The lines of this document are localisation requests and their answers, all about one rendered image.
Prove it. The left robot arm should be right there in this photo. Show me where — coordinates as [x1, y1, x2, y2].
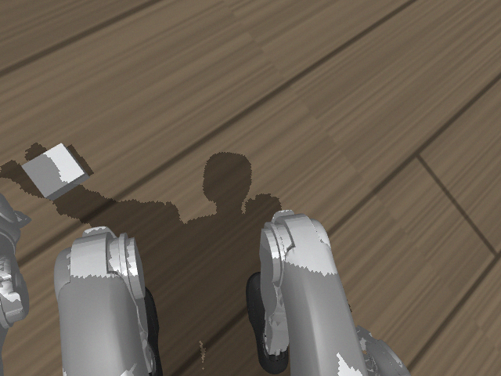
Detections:
[0, 193, 29, 376]

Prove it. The right robot hand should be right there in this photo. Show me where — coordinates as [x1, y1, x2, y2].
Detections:
[355, 325, 412, 376]

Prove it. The right robot foot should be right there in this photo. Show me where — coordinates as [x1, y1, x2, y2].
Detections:
[246, 272, 289, 374]

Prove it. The left robot foot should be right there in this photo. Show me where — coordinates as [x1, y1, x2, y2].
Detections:
[144, 287, 163, 376]

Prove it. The small box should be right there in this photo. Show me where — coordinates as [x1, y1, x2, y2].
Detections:
[21, 143, 90, 201]

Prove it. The left robot hand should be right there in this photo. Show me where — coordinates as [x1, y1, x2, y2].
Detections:
[11, 207, 32, 228]

